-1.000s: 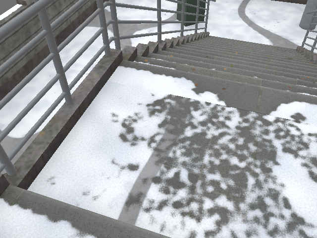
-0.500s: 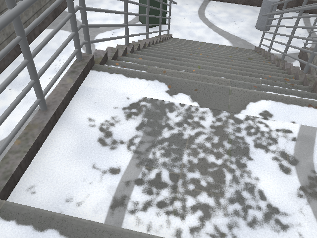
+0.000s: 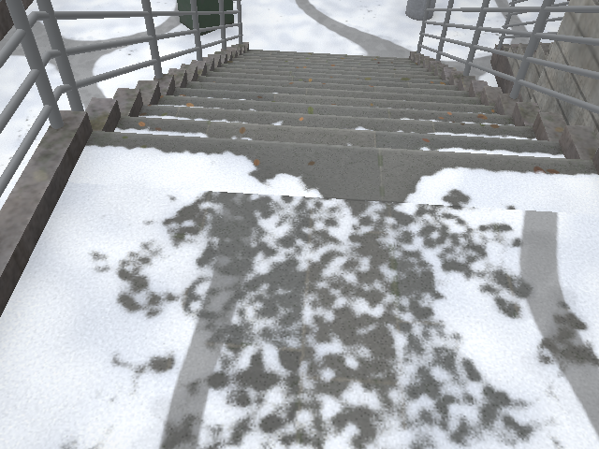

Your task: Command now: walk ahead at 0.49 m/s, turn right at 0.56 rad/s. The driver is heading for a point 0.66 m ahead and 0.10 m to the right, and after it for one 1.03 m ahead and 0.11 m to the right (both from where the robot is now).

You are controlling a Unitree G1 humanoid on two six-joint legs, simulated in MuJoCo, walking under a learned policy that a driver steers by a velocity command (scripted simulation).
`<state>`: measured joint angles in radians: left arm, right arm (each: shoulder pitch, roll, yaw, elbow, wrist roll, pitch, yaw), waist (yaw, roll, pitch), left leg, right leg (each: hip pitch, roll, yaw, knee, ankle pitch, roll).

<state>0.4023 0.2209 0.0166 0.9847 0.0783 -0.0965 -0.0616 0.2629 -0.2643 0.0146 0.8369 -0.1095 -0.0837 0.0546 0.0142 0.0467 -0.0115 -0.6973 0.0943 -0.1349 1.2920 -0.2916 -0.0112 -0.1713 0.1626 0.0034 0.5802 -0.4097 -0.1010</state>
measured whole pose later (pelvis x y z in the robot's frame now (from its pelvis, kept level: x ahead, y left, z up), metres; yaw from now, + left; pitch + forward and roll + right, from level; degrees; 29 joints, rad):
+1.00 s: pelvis +0.55 -0.12 -0.32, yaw -31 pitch +3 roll +0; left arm 0.05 0.22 0.02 0.93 0.00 -0.04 -0.04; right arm 0.48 -0.19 -0.03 1.06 0.08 -0.09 -0.01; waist -0.08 0.00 0.05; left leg -0.46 0.08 -0.11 1.78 -0.68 -0.01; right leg -0.41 0.02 -0.09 0.55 -0.20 -0.07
